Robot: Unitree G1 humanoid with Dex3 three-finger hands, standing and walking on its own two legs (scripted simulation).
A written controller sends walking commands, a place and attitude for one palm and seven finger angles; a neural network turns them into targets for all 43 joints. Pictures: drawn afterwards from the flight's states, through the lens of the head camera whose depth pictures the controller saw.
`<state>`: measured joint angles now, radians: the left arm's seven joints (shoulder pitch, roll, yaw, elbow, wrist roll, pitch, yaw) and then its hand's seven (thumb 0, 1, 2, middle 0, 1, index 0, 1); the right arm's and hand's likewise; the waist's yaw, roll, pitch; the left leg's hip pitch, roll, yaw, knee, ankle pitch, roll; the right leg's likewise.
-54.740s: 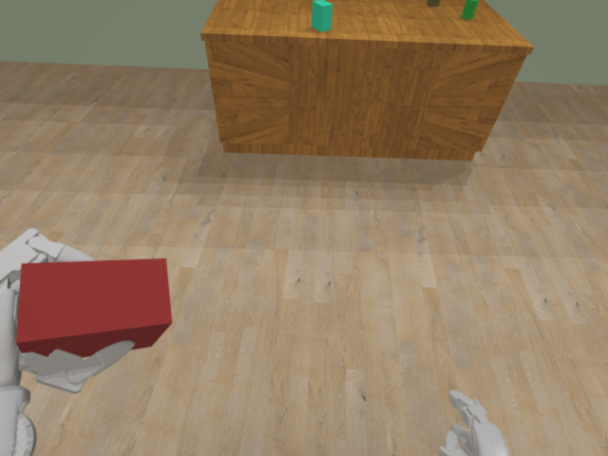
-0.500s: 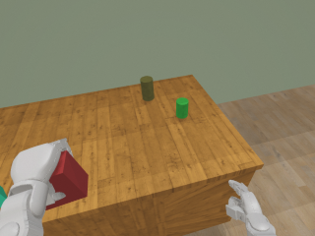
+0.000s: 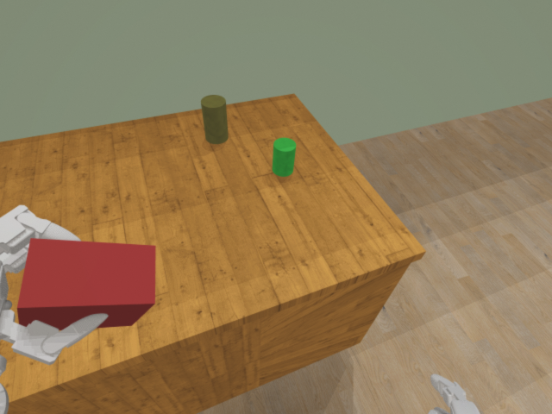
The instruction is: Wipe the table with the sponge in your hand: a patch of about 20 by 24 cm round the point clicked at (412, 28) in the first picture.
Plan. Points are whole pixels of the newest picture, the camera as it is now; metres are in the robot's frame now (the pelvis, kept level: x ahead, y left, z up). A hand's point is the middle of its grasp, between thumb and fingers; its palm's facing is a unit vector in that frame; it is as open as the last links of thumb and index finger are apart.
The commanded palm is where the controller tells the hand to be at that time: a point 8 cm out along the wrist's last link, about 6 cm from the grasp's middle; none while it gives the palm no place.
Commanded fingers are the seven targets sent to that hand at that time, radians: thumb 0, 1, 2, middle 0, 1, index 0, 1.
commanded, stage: step back with the hand held close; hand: left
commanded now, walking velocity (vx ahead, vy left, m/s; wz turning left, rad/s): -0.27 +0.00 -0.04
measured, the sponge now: (107, 288) +0.23 +0.21 +0.13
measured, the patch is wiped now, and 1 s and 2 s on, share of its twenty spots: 1.00 1.00 1.00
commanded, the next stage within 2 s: stop stepping back and stand still in 1.06 s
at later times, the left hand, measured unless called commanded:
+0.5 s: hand (9, 358) +0.14 +0.25 +0.16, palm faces +0.37 -0.86 -0.35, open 10.3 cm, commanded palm +0.09 +0.30 +0.19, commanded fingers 0.00 0.10 1.30 -1.20 -1.60 -1.20 -1.60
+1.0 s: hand out of the picture +0.03 +0.21 +0.19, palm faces +0.25 -0.90 -0.36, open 10.3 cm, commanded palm +0.00 +0.27 +0.19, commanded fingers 0.00 0.10 1.30 -1.20 -1.60 -1.20 -1.60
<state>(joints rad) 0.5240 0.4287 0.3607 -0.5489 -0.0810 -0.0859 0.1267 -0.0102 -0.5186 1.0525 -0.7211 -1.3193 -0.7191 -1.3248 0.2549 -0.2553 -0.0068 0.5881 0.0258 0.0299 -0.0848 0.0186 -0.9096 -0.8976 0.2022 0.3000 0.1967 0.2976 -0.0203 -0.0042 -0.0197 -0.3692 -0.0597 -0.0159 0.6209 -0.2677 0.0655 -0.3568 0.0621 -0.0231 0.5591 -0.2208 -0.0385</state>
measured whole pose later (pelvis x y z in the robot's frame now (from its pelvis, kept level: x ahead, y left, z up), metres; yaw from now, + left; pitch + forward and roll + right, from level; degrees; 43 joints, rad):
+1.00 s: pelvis -0.17 +0.00 +0.00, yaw -3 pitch +0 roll -3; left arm 0.53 0.44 0.34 -0.67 -0.06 -0.17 0.08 -0.01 -0.53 1.06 -0.73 -1.32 -0.72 -1.33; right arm 0.22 -0.17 0.00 0.65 0.03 -0.02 -0.04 0.02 -0.91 -0.90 0.21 0.30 0.20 0.30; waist -0.01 -0.03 -0.05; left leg -0.66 -0.03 -0.02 1.24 -0.46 -0.04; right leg -0.18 0.04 0.01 0.53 -0.34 0.01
